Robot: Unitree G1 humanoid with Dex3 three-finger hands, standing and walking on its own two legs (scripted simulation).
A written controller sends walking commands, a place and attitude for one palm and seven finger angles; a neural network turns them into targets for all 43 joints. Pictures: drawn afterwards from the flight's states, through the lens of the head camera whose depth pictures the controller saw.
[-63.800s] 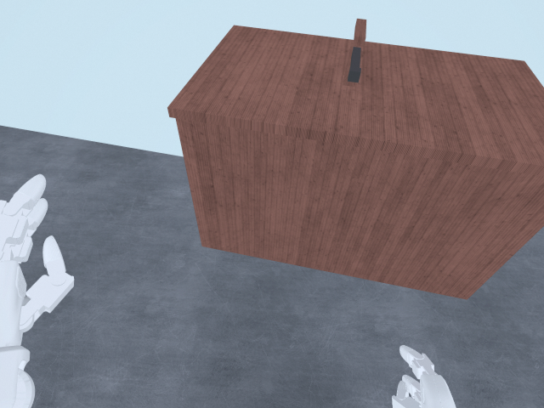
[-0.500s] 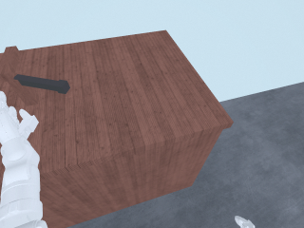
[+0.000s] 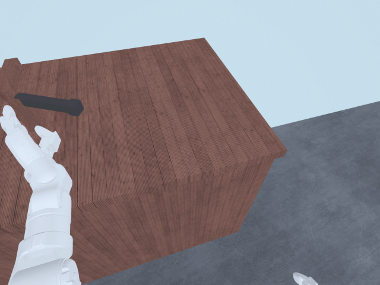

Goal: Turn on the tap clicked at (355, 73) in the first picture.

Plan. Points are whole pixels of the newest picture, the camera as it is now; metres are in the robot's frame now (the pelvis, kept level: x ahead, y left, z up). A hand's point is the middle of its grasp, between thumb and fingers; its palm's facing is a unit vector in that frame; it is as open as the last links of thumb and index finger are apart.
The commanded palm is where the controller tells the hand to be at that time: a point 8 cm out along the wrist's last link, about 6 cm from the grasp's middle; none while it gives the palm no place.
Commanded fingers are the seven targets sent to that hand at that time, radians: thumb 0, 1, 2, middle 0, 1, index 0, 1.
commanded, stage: push the lever round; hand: left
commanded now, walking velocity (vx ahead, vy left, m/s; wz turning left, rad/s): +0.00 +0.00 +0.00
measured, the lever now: (74, 107) +0.48 +0.29 +0.11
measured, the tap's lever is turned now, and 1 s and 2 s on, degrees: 61 61 75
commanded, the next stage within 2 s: lift the hand up off the lever in 1.50 s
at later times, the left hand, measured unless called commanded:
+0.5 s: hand (76, 129) +0.41 +0.27 +0.10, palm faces +0.79 -0.61 -0.06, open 7.8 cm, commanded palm +0.37 +0.28 +0.10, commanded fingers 0.00 0.90 0.90 -0.15 -0.15 -0.15 -0.15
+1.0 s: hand (88, 118) +0.45 +0.26 +0.10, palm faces +0.85 -0.52 -0.07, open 7.8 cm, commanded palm +0.40 +0.27 +0.10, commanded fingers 0.00 0.90 0.90 -0.15 -0.15 -0.15 -0.15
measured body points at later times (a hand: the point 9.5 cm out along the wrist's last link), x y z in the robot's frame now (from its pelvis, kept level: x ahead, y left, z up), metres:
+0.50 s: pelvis +0.00 -0.01 +0.00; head +0.03 -0.01 +0.45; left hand +0.37 +0.30 +0.11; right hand +0.09 -0.27 -0.13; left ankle +0.01 +0.09 -0.72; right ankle -0.02 -0.06 -0.72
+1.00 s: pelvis +0.00 -0.02 -0.01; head +0.04 -0.01 +0.44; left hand +0.40 +0.28 +0.10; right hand +0.06 -0.27 -0.14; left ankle +0.01 +0.09 -0.72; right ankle -0.02 -0.06 -0.72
